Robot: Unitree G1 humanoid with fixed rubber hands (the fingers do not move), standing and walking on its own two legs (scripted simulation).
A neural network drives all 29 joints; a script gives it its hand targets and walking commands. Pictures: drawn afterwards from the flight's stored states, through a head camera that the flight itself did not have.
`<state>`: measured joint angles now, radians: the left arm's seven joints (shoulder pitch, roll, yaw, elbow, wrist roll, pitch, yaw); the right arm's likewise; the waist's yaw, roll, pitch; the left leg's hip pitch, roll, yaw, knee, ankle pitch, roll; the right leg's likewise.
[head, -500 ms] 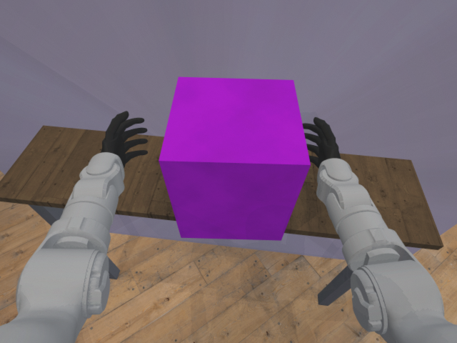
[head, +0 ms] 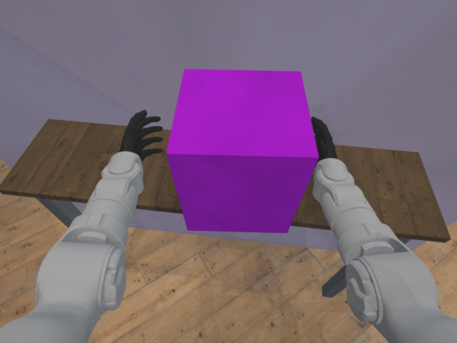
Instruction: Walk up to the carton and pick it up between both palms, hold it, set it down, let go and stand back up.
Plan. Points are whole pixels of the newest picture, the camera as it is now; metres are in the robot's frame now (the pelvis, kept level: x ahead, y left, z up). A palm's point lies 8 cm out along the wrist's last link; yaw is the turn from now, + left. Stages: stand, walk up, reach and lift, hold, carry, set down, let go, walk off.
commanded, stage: reach and lift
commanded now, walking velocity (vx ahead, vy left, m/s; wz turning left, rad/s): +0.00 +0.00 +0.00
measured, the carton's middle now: (239, 157) +0.46 +0.00 +0.04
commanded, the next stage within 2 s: none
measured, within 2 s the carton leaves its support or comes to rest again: leaves its support in 1.36 s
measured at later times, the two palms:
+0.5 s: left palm (150, 154) +0.45 +0.16 +0.07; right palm (321, 159) +0.44 -0.15 +0.06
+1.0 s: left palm (151, 160) +0.43 +0.16 +0.07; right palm (316, 162) +0.43 -0.14 +0.07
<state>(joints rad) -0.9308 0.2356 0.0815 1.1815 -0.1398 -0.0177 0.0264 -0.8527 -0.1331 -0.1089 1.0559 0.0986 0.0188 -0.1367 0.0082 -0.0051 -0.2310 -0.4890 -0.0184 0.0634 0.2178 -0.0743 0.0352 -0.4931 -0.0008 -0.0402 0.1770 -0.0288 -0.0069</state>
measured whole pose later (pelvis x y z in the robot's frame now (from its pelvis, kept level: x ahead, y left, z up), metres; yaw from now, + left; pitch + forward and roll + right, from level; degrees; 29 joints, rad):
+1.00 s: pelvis +0.01 -0.01 +0.00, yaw +1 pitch +21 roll +0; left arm -0.83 0.04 0.38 1.08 0.19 -0.06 0.03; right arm -0.76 0.05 -0.42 0.95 -0.24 -0.02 -0.15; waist 0.01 -0.01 -0.29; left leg -0.39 -0.02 0.05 0.00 0.03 0.03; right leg -0.41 0.01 -0.05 0.01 0.04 -0.02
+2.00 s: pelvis -0.01 +0.00 +0.01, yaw +1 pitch +7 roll +0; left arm -0.83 0.01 0.30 0.82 0.16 0.34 0.05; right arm -0.73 0.04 -0.38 0.69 -0.19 0.36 -0.12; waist 0.03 0.00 -0.22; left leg -0.16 -0.03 0.05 0.05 -0.01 0.04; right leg -0.16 0.00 -0.05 0.00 0.04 -0.02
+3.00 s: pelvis -0.04 -0.01 +0.00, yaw +0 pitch +4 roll +0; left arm -0.68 0.00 0.19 0.37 0.08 0.63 0.06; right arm -0.57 0.05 -0.24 0.24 -0.10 0.66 -0.16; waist 0.01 0.00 -0.17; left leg -0.24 -0.01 0.05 0.23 -0.06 0.03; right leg -0.25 0.01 -0.04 0.20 -0.02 -0.02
